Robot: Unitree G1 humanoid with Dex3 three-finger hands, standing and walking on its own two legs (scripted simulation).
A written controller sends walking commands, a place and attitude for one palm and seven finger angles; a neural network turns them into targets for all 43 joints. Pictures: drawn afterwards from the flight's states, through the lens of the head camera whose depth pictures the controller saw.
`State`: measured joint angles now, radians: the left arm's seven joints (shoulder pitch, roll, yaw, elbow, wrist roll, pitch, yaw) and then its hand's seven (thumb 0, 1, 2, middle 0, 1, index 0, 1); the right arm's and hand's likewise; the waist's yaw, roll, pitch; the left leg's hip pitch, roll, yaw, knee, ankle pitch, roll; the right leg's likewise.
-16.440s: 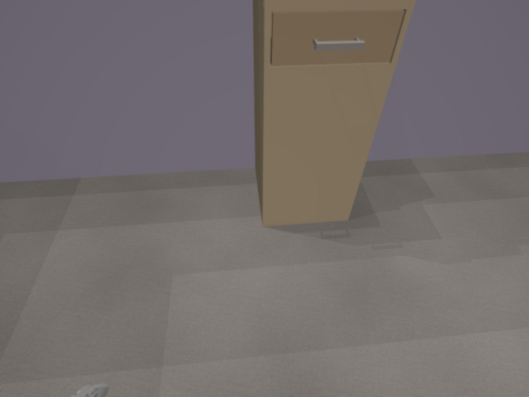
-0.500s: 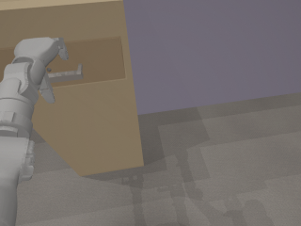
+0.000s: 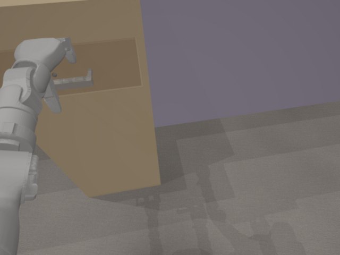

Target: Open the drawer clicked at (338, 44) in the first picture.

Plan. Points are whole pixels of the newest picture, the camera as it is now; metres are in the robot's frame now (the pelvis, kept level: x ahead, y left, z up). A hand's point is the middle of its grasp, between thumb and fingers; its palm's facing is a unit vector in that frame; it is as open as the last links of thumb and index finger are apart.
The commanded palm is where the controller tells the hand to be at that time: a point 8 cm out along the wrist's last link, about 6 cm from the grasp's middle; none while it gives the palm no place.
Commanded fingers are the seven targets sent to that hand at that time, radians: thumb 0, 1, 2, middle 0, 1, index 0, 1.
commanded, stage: move the hooked fingers above the handle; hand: left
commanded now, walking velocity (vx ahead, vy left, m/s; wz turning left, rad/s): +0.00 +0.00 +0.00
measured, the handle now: (64, 79) +0.54 +0.25 +0.12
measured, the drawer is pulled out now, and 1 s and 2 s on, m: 0.00 0.00 0.00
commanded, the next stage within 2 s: lower the fingers behind the handle in 1.36 s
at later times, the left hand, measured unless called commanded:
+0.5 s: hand (54, 74) +0.49 +0.24 +0.17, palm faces -0.03 -0.03 -1.00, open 13.3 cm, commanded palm +0.50 +0.26 +0.26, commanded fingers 0.00 -0.50 0.30 -0.30 -1.20 -0.30 -1.20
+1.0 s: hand (54, 74) +0.49 +0.24 +0.17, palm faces -0.04 -0.02 -1.00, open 13.2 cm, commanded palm +0.50 +0.26 +0.26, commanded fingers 0.00 -0.50 0.30 -0.30 -1.20 -0.30 -1.20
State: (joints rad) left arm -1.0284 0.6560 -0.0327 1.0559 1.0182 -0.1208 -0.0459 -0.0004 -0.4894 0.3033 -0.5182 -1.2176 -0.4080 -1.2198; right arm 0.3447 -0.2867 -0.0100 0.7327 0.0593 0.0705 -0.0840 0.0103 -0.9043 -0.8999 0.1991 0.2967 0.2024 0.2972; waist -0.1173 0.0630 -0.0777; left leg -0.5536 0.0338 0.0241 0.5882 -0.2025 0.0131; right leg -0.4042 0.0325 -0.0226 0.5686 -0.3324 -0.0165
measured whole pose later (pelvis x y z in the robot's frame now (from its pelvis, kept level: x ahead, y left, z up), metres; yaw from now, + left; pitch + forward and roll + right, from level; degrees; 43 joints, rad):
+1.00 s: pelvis +0.00 +0.00 +0.00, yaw +1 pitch +9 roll -1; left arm -1.03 0.63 -0.05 1.05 1.01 -0.09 -0.05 0.00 -0.49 0.30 -0.50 -1.23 -0.43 -1.22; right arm 0.35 -0.28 -0.02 0.74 0.05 0.05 -0.08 0.01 -0.90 -0.90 0.20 0.30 0.20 0.30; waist -0.11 0.06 -0.08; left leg -0.54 0.03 0.02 0.57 -0.20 0.01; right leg -0.38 0.03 -0.03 0.56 -0.34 -0.02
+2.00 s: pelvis +0.00 +0.00 +0.00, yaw +0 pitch +10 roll -1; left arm -1.03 0.64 -0.02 1.08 1.04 -0.09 0.01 0.00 -0.49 0.30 -0.44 -1.23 -0.39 -1.22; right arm 0.34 -0.28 -0.02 0.73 0.05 0.09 -0.08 0.01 -0.90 -0.90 0.20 0.30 0.20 0.30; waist -0.12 0.06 -0.10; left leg -0.57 0.04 0.02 0.60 -0.21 0.01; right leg -0.43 0.03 -0.02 0.59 -0.34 -0.02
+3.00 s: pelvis -0.03 +0.01 -0.01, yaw -1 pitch +12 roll -2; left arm -1.13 0.63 -0.08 1.17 1.05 -0.03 0.07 0.00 -0.49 0.30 -0.38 -1.26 -0.33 -1.31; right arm 0.37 -0.28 0.01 0.69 0.05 0.10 -0.09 0.01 -0.90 -0.90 0.20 0.30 0.20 0.30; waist -0.15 0.04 -0.11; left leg -0.69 0.03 0.03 0.69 -0.21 0.03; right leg -0.55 0.03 -0.01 0.69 -0.35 0.00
